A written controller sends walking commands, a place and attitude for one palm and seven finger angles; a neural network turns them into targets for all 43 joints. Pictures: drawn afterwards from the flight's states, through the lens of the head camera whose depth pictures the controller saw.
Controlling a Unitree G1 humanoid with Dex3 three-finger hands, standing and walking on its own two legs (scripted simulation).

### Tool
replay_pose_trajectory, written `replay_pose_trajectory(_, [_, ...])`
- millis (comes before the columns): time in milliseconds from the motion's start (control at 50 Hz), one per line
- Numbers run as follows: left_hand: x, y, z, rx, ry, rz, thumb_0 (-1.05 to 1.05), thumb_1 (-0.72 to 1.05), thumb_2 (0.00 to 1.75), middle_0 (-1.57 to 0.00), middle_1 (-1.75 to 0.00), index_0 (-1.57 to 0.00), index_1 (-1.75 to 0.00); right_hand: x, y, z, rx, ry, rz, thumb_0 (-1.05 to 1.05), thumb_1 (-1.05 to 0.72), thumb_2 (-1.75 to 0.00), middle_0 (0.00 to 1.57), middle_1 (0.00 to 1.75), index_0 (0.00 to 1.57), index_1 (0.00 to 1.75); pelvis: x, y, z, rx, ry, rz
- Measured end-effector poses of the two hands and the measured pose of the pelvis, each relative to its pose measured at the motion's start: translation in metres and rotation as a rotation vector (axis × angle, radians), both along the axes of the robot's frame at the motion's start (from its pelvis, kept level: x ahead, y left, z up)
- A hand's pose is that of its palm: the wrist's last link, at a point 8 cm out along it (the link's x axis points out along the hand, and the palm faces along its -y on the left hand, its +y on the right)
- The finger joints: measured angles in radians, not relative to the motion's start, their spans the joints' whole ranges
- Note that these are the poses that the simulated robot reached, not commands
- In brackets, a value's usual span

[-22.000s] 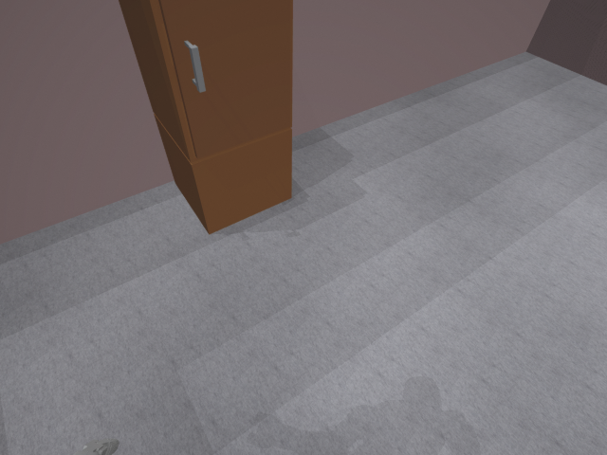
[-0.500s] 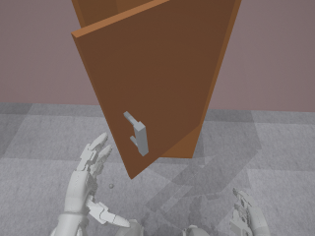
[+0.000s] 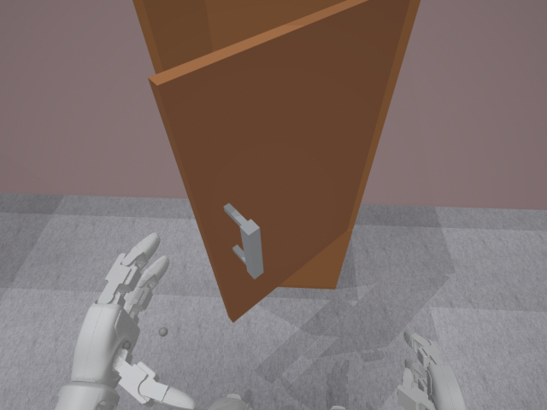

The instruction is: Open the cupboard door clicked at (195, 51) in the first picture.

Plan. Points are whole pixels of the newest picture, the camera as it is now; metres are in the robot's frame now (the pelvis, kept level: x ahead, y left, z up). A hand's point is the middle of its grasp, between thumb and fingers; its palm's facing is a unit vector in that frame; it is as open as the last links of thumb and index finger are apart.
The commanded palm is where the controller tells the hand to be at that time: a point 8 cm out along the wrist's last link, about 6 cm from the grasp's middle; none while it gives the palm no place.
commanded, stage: draw the hand back to the body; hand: left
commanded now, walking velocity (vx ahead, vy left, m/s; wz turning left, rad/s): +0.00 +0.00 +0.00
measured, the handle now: (244, 242) +0.35 +0.07 +0.05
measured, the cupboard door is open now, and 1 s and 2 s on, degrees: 44 44 44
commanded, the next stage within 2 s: step back with the hand held close in 1.32 s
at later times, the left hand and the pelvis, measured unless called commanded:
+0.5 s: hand (71, 320) +0.19 +0.22 +0.14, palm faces +0.23 -0.91 -0.35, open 14.4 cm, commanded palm +0.16 +0.27 +0.18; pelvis +0.01 +0.02 +0.05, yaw +0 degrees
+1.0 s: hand out of the picture +0.21 +0.28 +0.24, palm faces +0.45 -0.79 -0.41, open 8.5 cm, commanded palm +0.17 +0.32 +0.24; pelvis +0.02 +0.02 +0.07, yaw -2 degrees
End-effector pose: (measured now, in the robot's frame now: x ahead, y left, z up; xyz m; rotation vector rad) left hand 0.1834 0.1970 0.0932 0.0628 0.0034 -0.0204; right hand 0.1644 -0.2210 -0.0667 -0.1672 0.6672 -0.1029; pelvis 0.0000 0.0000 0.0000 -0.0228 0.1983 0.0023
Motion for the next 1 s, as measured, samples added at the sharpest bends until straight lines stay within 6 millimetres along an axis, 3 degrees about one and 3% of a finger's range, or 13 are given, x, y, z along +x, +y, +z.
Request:
replay_pose_trajectory(260, [-0.014,0.033,0.032,0.015,-0.02,0.014,-0.01,-0.47,0.31,-0.15,-0.3,-0.15,-0.3,0.01,0.002,0.029,-0.026,-0.074,0.006,0.01,-0.9,-0.9,0.2,0.3,0.21,0.3,0.004,0.006,0.016,-0.009,-0.061,0.005])
replay_pose_trajectory(340, [-0.017,0.044,0.05,0.179,0.011,0.112,-0.01,-0.4,0.34,-0.16,-0.31,-0.15,-0.3,0.013,0.006,0.037,-0.041,-0.074,0.001,0.01,-0.9,-0.9,0.2,0.3,0.21,0.3,0.006,0.009,0.026,-0.006,-0.092,-0.003])
replay_pose_trajectory(500, [-0.022,0.066,0.071,0.296,0.055,0.267,-0.01,-0.16,0.44,-0.17,-0.31,-0.16,-0.3,0.014,0.021,0.049,-0.038,-0.051,0.012,0.01,-0.9,-0.9,0.2,0.3,0.21,0.3,0.009,0.017,0.046,0.0,-0.159,-0.008])
replay_pose_trajectory(660, [-0.016,0.087,0.103,0.342,-0.016,0.342,0.0,0.11,0.56,-0.18,-0.31,-0.18,-0.3,0.017,0.03,0.056,-0.032,-0.038,0.035,0.01,-0.9,-0.9,0.2,0.3,0.21,0.3,0.016,0.022,0.061,0.006,-0.214,-0.015])
replay_pose_trajectory(1000, [-0.012,0.119,0.161,0.42,-0.191,0.459,0.01,0.69,0.81,-0.2,-0.31,-0.2,-0.3,0.031,0.021,0.068,-0.041,-0.036,0.044,0.01,-0.9,-0.9,0.2,0.3,0.21,0.3,0.019,0.021,0.073,0.011,-0.269,-0.029])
